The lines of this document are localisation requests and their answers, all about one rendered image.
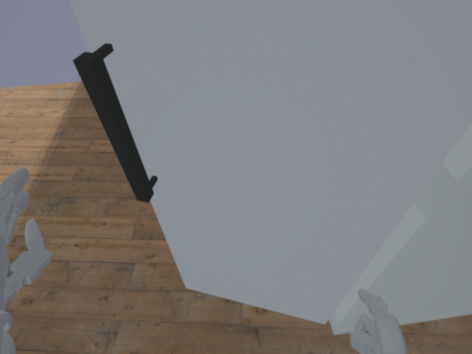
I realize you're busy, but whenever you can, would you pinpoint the handle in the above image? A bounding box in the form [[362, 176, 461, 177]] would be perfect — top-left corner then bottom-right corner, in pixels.
[[73, 44, 158, 203]]

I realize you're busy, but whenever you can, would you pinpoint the left robot hand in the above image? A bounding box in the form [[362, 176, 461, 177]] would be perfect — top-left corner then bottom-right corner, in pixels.
[[0, 167, 52, 310]]

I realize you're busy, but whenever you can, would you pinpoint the right robot hand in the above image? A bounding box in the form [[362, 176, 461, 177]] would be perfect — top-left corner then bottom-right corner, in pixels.
[[350, 288, 408, 354]]

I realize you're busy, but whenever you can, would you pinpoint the left robot forearm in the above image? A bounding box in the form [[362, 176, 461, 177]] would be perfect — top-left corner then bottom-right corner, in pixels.
[[0, 310, 16, 354]]

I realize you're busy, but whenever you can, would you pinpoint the fridge door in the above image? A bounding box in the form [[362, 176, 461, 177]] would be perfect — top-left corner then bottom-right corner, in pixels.
[[69, 0, 472, 325]]

